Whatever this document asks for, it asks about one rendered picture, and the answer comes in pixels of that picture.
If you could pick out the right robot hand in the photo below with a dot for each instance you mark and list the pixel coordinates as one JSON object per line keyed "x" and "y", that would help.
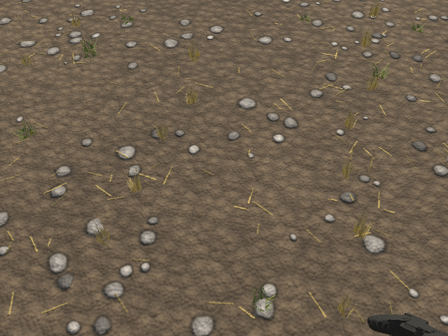
{"x": 402, "y": 325}

